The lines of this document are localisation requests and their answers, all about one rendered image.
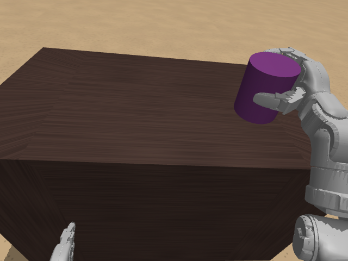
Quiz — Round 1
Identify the right robot arm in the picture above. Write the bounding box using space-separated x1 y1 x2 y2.
293 92 348 261

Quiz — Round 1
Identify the right robot hand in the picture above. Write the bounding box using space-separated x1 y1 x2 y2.
253 47 331 115

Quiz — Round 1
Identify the can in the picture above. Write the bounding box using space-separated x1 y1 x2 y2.
234 52 301 124

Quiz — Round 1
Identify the left robot hand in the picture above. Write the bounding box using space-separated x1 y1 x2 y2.
49 222 76 261

